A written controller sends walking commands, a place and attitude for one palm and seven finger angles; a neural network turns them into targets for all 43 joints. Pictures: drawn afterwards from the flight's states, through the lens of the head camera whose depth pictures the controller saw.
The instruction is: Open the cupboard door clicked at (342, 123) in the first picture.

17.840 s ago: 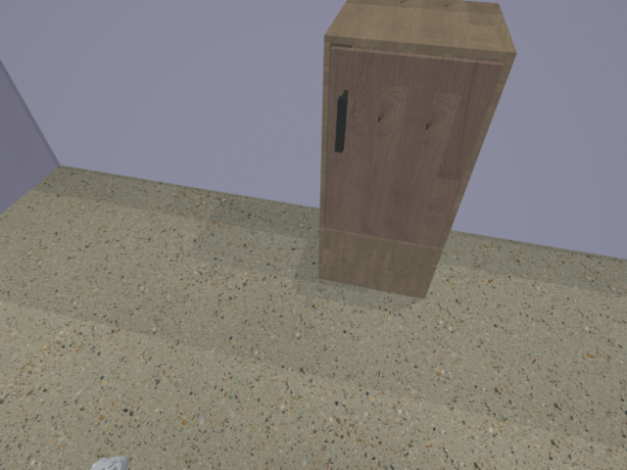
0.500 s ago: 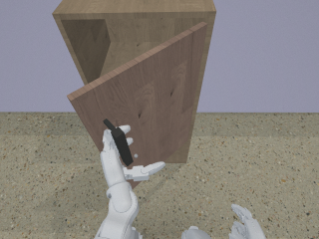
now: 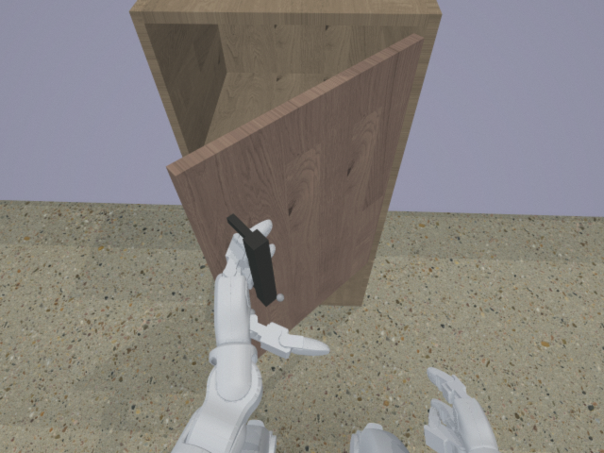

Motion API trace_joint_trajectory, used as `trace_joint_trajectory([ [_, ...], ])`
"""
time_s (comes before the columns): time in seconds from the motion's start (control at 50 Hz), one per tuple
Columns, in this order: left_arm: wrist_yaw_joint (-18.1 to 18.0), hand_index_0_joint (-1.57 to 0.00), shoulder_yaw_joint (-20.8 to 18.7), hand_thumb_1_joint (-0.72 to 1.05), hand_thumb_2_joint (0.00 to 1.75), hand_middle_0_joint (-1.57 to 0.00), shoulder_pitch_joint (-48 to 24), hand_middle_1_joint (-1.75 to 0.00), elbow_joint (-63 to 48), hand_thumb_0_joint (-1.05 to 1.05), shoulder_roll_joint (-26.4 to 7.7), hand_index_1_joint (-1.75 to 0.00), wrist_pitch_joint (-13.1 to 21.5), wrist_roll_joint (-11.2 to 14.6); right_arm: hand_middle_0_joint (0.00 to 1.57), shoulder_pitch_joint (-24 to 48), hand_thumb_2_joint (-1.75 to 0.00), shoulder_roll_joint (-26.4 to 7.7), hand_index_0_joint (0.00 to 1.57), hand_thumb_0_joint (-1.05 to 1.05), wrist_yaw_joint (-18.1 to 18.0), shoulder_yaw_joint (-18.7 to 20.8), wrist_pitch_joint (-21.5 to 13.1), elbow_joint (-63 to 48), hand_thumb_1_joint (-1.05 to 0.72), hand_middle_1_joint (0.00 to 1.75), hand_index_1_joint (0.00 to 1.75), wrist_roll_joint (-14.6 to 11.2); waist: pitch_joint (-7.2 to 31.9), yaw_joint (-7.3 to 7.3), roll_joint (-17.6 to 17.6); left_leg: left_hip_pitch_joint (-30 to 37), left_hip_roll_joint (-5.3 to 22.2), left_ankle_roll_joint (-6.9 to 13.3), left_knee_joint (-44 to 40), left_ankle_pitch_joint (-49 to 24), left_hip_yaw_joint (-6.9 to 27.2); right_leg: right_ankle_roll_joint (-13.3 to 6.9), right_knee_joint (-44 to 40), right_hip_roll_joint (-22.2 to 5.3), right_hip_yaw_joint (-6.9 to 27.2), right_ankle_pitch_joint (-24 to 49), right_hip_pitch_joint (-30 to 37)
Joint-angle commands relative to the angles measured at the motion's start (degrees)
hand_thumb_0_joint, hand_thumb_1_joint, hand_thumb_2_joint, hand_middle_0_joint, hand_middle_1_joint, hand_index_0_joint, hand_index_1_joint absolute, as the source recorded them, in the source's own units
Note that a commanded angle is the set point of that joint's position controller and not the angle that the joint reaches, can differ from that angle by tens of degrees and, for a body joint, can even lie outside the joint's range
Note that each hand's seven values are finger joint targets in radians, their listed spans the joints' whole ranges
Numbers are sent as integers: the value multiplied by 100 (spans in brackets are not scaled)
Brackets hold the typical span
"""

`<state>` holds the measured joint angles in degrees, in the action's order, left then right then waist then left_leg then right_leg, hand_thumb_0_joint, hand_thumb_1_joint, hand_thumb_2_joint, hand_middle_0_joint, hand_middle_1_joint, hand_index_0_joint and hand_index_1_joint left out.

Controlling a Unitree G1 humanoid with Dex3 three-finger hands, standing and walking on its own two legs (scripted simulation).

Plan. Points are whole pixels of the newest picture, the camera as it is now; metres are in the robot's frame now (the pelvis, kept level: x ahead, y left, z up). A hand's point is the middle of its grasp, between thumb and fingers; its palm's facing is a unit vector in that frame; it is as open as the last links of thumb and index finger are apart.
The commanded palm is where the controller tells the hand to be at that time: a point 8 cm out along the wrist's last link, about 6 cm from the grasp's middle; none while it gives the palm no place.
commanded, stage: slide the hand sideways off the handle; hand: left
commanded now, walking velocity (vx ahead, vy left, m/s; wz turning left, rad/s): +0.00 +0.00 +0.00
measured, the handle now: (252, 262) +0.35 +0.09 +0.06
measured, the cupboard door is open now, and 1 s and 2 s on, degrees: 45 48 48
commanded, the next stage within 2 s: draw the hand back to the body in 1.10 s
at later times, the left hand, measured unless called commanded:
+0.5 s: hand (269, 337) +0.25 +0.06 +0.05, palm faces -0.07 -1.00 +0.00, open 16.1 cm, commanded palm +0.23 +0.12 +0.05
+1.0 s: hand (232, 368) +0.21 +0.10 +0.05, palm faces +0.00 -1.00 -0.02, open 16.1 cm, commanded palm +0.18 +0.16 +0.05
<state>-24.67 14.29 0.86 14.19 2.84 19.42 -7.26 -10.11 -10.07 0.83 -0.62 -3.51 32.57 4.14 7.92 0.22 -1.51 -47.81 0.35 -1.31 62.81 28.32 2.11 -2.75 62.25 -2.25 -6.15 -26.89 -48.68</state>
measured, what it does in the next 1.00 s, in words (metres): stands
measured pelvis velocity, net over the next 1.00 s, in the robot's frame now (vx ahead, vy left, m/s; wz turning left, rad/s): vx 0.02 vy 0.00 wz -0.02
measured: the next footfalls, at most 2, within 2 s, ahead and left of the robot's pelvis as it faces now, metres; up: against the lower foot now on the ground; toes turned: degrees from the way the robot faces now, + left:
none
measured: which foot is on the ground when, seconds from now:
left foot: down 0.00-1.00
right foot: down 0.00-1.00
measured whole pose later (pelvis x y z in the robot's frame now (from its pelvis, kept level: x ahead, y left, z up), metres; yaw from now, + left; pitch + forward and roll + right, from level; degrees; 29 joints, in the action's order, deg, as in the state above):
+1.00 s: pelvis +0.02 +0.00 -0.01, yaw -1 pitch +15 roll +0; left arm -1.6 9.6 35.2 -14.0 -4.5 22.8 1.5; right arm -13.8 -11.4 -0.2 -0.1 -3.0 22.6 0.8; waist 8.8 0.7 -1.2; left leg -49.2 1.1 -1.3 67.2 33.1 1.4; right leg -2.5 66.7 -1.6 -5.3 -31.2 -50.7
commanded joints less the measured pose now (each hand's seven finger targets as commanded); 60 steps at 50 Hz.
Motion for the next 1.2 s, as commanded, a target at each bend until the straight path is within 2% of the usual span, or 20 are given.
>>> trace_joint_trajectory([
  [0.0,1908,-15,876,-50,30,-15,-1673,-30,-1652,0,110,-30,815,108,20,-36,-90,-699,20,0,-115,238,-358,-987,-90,30,30,-171,1677,-435,224,736,-189,289,-699,-822,-63,43,-1001,34,547,1237,1157],
  [0.02,2044,-15,860,-50,30,-15,-1583,-30,-1674,0,267,-30,758,397,20,32,-90,-684,20,0,-125,207,-397,-1086,-90,30,30,-242,1533,-399,166,734,-200,285,-766,-633,-59,54,-1104,58,531,936,1112],
  [0.06,2059,-15,609,-50,30,-15,-1427,-30,-1532,0,392,-30,549,867,20,127,-90,-707,20,0,-159,169,-437,-1188,-90,30,30,-355,1185,-367,340,706,-185,253,-922,-248,-6,77,-1273,108,448,278,940],
  [0.1,1842,-15,279,-50,30,-15,-1215,-30,-1560,0,319,-30,385,1056,20,140,-90,-742,20,0,-179,164,-439,-1263,-90,30,30,-374,1167,-271,674,643,-197,237,-1014,-161,16,98,-1328,117,413,19,1017],
  [0.14,1551,-15,0,-50,30,-15,-842,-30,-1618,0,109,-30,300,969,20,177,-90,-771,20,0,-139,164,-410,-1369,-90,30,30,-342,1257,-71,677,580,-217,217,-1079,-248,20,74,-1199,122,348,34,1089],
  [0.16,1403,-15,-36,-50,30,-15,-811,-30,-1746,0,87,-30,304,868,20,183,-90,-738,20,0,-113,165,-387,-1403,-90,30,30,-314,1304,-35,521,596,-216,207,-1068,-341,-13,63,-1109,108,337,154,1075],
  [0.22,1071,-15,-70,-50,30,-15,-242,-30,-1781,0,-26,-30,375,463,20,53,-90,-711,20,0,-4,188,-295,-1459,-90,30,30,-238,1244,19,681,491,-184,197,-992,-554,-56,44,-959,124,327,421,1029],
  [0.24,1016,-15,-155,-50,30,-15,-4,-30,-1841,0,-139,-30,399,370,20,69,-90,-717,20,0,19,204,-262,-1514,-90,30,30,-228,1331,112,731,423,-188,195,-985,-628,-55,27,-927,132,345,471,1128],
  [0.36,1138,-15,44,-50,30,-15,614,-30,-2586,0,-164,-30,498,327,20,112,-90,-681,20,0,51,196,-164,-1718,-90,30,30,-254,1101,70,310,428,-166,185,-996,-398,-162,17,-993,144,403,321,1051],
  [0.44,1270,-15,134,-50,30,-15,850,-30,-2834,0,-147,-30,482,406,20,62,-90,-683,20,0,-5,172,-168,-1745,-90,30,30,-288,923,-60,419,438,-147,194,-966,-324,-88,41,-994,177,365,259,923],
  [0.54,1469,-15,100,-50,30,-15,1508,-30,-3049,0,-214,-30,490,524,20,-5,-90,-683,20,0,-64,174,-225,-1789,-90,30,30,-290,989,-65,518,405,-156,197,-858,-500,-59,67,-895,193,353,517,971],
  [0.62,1595,-15,-104,-50,30,-15,1999,-30,-3322,0,-440,-30,525,532,20,-43,-90,-671,20,0,-74,195,-224,-1823,-90,30,30,-278,1162,28,397,372,-170,183,-752,-806,-80,56,-745,181,378,933,1086],
  [0.66,1660,-15,-41,-50,30,-15,2187,-30,-3417,0,-415,-30,517,532,20,-64,-90,-671,20,0,-65,193,-219,-1864,-90,30,30,-282,1147,-13,380,350,-168,193,-699,-866,-75,73,-702,179,367,1023,1047],
  [0.82,2023,-15,-360,-50,30,-15,3189,-30,-3946,0,-695,-30,621,788,20,-128,-90,-647,20,0,-82,229,-257,-1951,-90,30,30,-311,1301,49,343,229,-203,205,-479,-1256,-117,103,-587,169,477,1727,1304],
  [0.84,2070,-15,-492,-50,30,-15,3433,-30,-3868,0,-762,-30,604,827,20,-125,-90,-648,20,0,-93,242,-244,-1946,-90,30,30,-327,1223,64,445,183,-194,208,-470,-1275,-118,103,-608,188,470,1742,1326],
  [0.88,2167,-15,-525,-50,30,-15,3393,-30,-3977,0,-807,-30,667,879,20,-143,-90,-667,20,0,-107,260,-255,-1937,-90,30,30,-327,1168,-8,507,104,-192,209,-399,-1249,-100,130,-560,173,477,1781,1257],
  [0.96,2392,-15,-802,-50,30,-15,3724,-30,-4037,0,-997,-30,812,1027,20,-105,-90,-654,20,0,-153,302,-290,-1906,-90,30,30,-347,1131,13,511,-126,-207,200,-236,-1169,-103,165,-545,136,622,1800,1272],
  [1.06,2772,-15,-886,-50,30,-15,3955,-30,-4251,0,-1068,-30,1007,1265,20,-91,-90,-673,20,0,-181,334,-357,-1887,-90,30,30,-377,1296,-18,416,-274,-225,202,-38,-1133,-98,203,-484,78,756,1841,1272],
  [1.12,2966,-15,-911,-50,30,-15,3700,-30,-4239,0,-1133,-30,1051,1384,20,-86,-90,-721,20,0,-234,333,-397,-1887,-90,30,30,-399,1088,-123,534,-509,-221,209,101,-806,-86,230,-604,52,886,1279,1069],
  [1.18,3039,-15,-887,-50,30,-15,3399,-30,-4251,0,-1174,-30,1003,1429,20,-74,-90,-773,20,0,-270,322,-445,-1909,-90,30,30,-412,997,-154,404,-550,-220,230,150,-602,-76,176,-622,79,859,630,796],
])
